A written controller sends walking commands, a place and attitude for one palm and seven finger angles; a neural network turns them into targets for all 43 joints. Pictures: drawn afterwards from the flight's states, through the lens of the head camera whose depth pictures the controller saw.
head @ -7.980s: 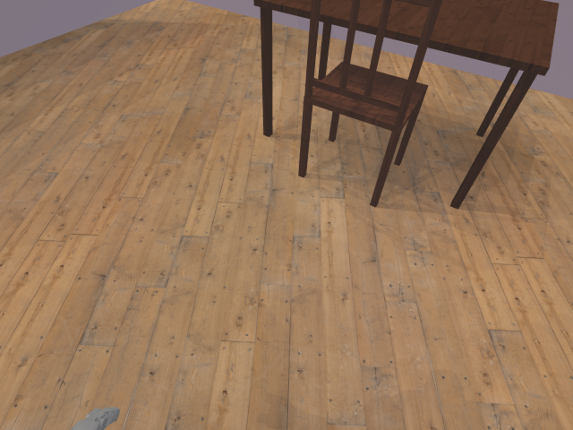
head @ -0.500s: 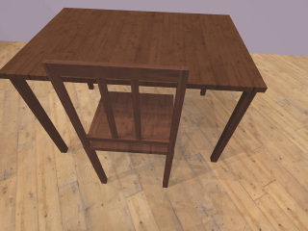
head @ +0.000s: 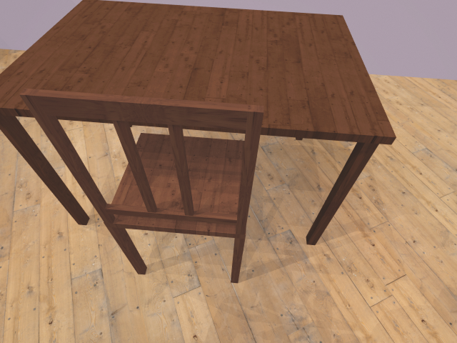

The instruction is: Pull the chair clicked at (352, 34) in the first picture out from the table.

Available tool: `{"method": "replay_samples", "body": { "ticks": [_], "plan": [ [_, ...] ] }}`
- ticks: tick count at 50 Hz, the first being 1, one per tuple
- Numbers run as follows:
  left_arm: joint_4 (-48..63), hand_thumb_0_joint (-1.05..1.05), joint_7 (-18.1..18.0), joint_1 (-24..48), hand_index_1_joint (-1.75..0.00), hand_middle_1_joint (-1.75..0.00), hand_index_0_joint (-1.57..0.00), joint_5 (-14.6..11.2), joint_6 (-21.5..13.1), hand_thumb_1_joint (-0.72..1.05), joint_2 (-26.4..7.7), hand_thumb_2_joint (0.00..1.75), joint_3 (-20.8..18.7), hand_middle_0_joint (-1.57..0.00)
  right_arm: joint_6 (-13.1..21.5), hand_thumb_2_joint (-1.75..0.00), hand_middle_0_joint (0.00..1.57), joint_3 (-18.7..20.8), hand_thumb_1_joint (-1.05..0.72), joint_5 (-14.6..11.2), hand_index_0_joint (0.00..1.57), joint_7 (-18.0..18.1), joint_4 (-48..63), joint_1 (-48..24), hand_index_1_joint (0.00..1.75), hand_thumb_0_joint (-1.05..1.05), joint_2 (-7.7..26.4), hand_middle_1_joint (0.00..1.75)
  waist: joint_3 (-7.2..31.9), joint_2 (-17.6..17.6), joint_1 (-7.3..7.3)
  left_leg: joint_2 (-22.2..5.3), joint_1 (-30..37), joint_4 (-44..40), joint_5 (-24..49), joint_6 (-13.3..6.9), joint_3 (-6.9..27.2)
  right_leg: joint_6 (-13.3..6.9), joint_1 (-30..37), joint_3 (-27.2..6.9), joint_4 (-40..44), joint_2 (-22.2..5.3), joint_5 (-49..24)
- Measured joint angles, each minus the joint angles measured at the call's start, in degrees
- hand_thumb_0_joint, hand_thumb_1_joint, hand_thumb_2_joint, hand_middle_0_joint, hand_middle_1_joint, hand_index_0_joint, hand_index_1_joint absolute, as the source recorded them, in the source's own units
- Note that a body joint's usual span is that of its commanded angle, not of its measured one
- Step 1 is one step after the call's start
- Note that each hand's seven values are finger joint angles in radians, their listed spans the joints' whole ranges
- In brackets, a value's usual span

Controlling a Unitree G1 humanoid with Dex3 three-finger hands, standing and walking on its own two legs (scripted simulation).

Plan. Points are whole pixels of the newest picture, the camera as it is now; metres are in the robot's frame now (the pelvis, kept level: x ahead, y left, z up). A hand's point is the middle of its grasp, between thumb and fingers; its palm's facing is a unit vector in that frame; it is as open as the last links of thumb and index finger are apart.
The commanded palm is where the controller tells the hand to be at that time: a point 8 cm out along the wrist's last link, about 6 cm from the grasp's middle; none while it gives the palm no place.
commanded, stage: come to a stop and stand still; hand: left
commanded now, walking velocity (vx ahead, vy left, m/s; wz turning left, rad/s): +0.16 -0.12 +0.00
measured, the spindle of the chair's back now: (139, 173) +0.47 +0.25 -0.05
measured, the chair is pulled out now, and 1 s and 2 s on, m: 0.00 0.00 0.00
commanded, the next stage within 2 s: look again from close up in 1.22 s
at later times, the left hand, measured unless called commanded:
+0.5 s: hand out of the picture +0.06 +0.16 -0.16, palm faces +0.05 -0.96 -0.26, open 7.4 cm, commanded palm none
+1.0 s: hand out of the picture +0.01 +0.26 -0.16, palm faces +0.02 -0.96 -0.26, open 7.4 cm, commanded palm none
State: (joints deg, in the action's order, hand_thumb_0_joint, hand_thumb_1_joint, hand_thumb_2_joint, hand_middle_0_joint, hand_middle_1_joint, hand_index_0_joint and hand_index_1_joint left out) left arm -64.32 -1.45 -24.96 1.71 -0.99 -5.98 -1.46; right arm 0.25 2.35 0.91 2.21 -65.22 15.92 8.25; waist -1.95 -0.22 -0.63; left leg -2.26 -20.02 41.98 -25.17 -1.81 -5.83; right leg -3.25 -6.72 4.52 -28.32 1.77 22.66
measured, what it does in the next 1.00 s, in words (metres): steps on the spot: right foot, then left foot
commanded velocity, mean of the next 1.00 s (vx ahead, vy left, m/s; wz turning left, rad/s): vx -0.07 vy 0.05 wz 0.00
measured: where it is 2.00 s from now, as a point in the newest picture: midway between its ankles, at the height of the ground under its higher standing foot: outside the picture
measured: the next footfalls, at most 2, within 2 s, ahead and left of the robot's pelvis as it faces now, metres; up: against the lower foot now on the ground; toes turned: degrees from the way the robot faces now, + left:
right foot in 0.24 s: +0.07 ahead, -0.12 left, +0.00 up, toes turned +6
left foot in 0.66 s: +0.08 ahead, +0.12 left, +0.00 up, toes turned +1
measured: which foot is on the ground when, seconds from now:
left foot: down 0.00-0.28, up 0.30-0.64, down 0.66-1.00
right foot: down 0.00-0.06, up 0.08-0.22, down 0.24-1.00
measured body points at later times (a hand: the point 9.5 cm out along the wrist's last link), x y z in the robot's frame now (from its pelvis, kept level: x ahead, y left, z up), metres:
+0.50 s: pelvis +0.03 -0.02 +0.01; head +0.09 -0.04 +0.45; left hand +0.06 +0.21 -0.14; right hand +0.09 -0.27 -0.16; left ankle -0.01 +0.09 -0.67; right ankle +0.02 -0.13 -0.73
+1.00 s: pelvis -0.02 +0.06 +0.00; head -0.02 +0.06 +0.45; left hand +0.01 +0.32 -0.14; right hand +0.07 -0.17 -0.14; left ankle +0.04 +0.12 -0.73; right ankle +0.02 -0.12 -0.73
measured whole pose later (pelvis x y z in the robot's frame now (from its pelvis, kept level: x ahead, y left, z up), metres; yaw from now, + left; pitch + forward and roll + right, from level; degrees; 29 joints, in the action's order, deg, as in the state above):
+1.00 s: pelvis -0.02 +0.06 +0.00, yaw +0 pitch -2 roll -1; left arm -53.5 -1.3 -17.9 1.4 1.6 -12.0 -0.5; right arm -1.4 1.0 0.9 0.0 -51.3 12.9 10.7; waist -1.2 2.1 -0.6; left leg 4.0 -17.7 30.1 -11.3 -5.7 -3.4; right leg -0.8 -16.9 -5.3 -32.0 -3.1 18.5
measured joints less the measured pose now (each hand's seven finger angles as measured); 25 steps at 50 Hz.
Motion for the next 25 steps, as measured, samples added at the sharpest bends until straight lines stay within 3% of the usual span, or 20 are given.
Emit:
{"method": "replay_samples", "body": {
  "ticks": [3,5,7,10,12,17,21,25],
  "plan": [
    [-0.59,0.0,0.39,-0.4,-0.3,-0.3,-0.2,-0.49,0.36,0.9,0.39,0.9,0.14,-0.2,1.72,-0.9,0.2,-0.24,-0.9,0.22,0.19,0.44,1.1,-1.51,0.3,0.0,-0.23,0.3,-0.91,-1.53,-0.06,0.65,3.0,-7.42,9.88,-0.67,-1.87,0.15,-1.37,-0.86,-6.67,-0.3,3.07],
    [-1.18,0.0,0.5,0.62,-0.3,-0.3,-0.2,-0.61,1.23,0.9,0.33,0.9,0.29,-0.2,2.6,-0.9,0.2,-0.52,-0.9,0.34,0.19,0.87,2.01,-2.17,0.3,0.0,-0.82,0.3,-1.36,-3.1,0.13,1.19,4.39,-6.8,7.99,-0.69,-3.26,0.88,-6.1,-2.16,-18.86,-1.17,5.58],
    [-1.07,0.0,0.23,2.49,-0.3,-0.3,-0.2,-0.57,1.91,0.9,0.25,0.9,0.26,-0.2,2.79,-0.9,0.2,-1.06,-0.9,0.14,0.19,1.06,2.47,-1.99,0.3,0.0,-1.23,0.3,-1.07,-3.4,0.47,1.64,6.11,-8.79,6.37,-0.33,-3.52,1.61,-10.04,-2.72,-25.13,-1.9,6.26],
    [0.77,0.0,-0.09,6.27,-0.3,-0.3,-0.2,-0.94,1.5,0.9,0.37,0.9,0.41,-0.2,1.9,-0.9,0.2,-1.56,-0.92,-0.1,0.2,1.35,1.66,-1.85,0.3,0.0,-0.9,0.3,-1.4,-1.85,0.57,1.88,7.96,-12.06,7.67,0.49,-2.09,2.75,-11.04,-2.44,-18.53,-3.73,2.53],
    [1.76,0.02,-0.81,7.6,-0.3,-0.3,-0.2,-0.27,0.92,0.92,-0.48,0.9,0.72,-0.2,0.88,-0.9,0.2,-1.62,-0.93,-0.37,0.2,1.05,0.98,-1.87,0.3,0.0,-0.78,0.3,-1.56,-1.38,0.21,1.84,8.3,-11.66,7.33,1.15,-1.53,3.15,-9.27,-3.05,-9.31,-4.58,-6.53],
    [2.71,0.03,-0.76,9.52,-0.3,-0.3,-0.2,-0.47,0.19,0.93,-2.39,0.9,0.3,-0.2,-1.79,-0.9,0.21,-0.13,-0.93,-0.74,0.2,0.26,1.62,-2.52,0.3,0.01,0.19,0.3,-1.2,0.59,0.85,1.11,5.7,-5.23,1.77,2.57,1.17,1.52,-7.7,-1.26,-6.81,-3.27,-1.34],
    [4.55,0.01,-1.38,11.74,-0.3,-0.3,-0.2,-0.22,-0.08,0.92,-2.54,0.9,-0.13,-0.2,-3.03,-0.9,0.2,0.57,-0.92,-0.59,0.2,0.25,3.0,-4.99,0.3,0.0,1.65,0.3,-3.49,1.03,-0.01,3.1,1.08,7.35,-5.15,3.35,3.41,1.1,-7.38,-1.36,-4.33,-3.3,-3.59],
    [6.27,0.01,-1.79,12.59,-0.3,-0.3,-0.2,-0.09,0.46,0.91,-2.91,0.9,-0.63,-0.2,-3.55,-0.9,0.2,1.06,-0.91,-0.53,0.19,-0.12,5.13,-7.75,0.3,0.0,2.97,0.3,-5.33,0.22,-0.96,4.5,-2.15,12.43,-4.4,4.18,4.3,1.68,-6.82,-2.08,-1.81,-4.09,-5.79]
  ]
}}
